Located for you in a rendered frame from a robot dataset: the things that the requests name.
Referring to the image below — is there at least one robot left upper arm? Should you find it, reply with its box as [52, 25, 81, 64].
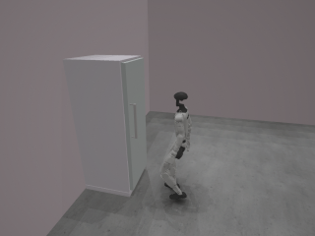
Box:
[175, 113, 185, 140]

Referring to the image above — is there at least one handle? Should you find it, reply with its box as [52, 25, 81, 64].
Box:
[129, 103, 138, 139]

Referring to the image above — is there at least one robot left shin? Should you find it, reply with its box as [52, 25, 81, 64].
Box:
[160, 172, 182, 195]

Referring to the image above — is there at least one robot left forearm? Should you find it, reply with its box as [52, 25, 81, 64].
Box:
[170, 135, 183, 157]

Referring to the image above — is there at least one robot right forearm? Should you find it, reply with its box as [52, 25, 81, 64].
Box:
[185, 126, 192, 141]

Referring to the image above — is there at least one robot right hand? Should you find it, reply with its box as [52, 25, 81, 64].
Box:
[186, 141, 191, 151]

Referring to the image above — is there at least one robot left hand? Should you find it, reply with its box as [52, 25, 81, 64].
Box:
[163, 155, 175, 170]

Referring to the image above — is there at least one robot right thigh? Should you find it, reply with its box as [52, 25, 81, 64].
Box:
[168, 141, 176, 167]

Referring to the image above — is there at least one robot right upper arm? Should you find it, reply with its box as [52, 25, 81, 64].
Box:
[185, 106, 192, 128]

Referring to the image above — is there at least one fridge door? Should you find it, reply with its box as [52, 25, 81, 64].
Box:
[120, 58, 147, 191]

